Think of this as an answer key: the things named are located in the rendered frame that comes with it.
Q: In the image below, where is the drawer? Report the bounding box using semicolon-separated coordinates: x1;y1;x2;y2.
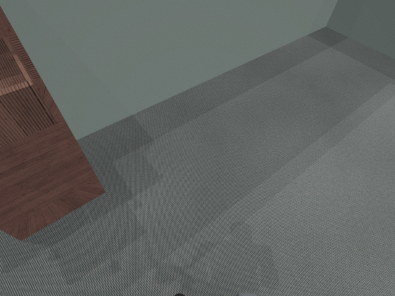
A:
0;37;57;147

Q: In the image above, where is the cabinet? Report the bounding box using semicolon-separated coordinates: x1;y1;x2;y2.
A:
0;6;105;241

